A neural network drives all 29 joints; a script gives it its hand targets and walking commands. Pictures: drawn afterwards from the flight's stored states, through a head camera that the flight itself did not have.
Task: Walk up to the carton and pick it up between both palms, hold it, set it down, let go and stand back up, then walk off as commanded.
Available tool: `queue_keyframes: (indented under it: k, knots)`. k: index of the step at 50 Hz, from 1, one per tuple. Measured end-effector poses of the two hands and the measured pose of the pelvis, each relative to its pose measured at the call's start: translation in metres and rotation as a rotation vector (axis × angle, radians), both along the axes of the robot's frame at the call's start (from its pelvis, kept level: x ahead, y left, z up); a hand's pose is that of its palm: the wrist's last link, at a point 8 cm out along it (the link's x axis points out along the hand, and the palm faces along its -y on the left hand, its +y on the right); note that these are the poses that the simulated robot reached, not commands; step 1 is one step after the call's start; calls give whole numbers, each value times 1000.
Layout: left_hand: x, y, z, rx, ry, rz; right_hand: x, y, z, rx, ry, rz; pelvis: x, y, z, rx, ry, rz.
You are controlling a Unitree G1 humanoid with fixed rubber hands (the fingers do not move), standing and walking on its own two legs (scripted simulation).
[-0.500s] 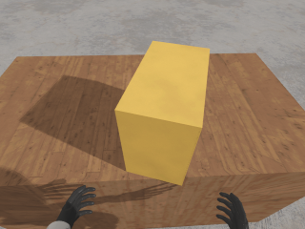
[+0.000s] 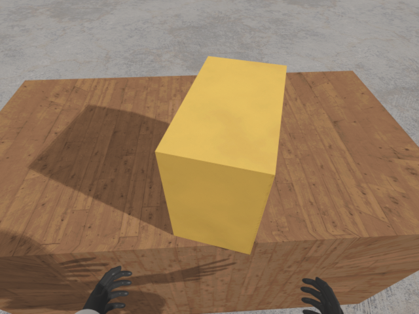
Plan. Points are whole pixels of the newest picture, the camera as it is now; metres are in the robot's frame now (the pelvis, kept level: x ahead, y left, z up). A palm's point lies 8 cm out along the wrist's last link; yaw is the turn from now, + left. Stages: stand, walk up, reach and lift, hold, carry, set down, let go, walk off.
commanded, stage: set down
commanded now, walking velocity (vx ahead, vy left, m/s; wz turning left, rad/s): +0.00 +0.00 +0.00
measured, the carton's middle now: (228, 153) +0.44 +0.00 +0.06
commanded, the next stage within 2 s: let go in 0.16 s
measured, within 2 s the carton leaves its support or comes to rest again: neither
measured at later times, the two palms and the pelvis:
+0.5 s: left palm (101, 312) +0.15 +0.24 -0.08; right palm out of the picture +0.14 -0.20 -0.09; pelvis +0.00 +0.00 +0.00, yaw +0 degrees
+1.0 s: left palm out of the picture +0.10 +0.27 -0.11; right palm out of the picture +0.10 -0.27 -0.11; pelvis +0.01 +0.00 +0.00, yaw +0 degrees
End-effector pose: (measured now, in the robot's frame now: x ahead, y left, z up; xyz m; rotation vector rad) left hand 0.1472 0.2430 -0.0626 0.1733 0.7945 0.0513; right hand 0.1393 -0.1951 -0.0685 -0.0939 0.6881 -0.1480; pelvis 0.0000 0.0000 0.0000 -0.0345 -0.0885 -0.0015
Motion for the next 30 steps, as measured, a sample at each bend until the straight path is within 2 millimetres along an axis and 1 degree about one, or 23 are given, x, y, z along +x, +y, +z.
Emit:
queue_keyframes:
  k: [14,30]
  knots:
    - [-4,-1,-10,17,44,11,-2,-6,-14,-10,54,48,0,-1,0,0,4,-1]
    - [-1,-7,-16,25,61,12,-3,-8,-19,-12,74,73,2,-1,0,0,12,-1]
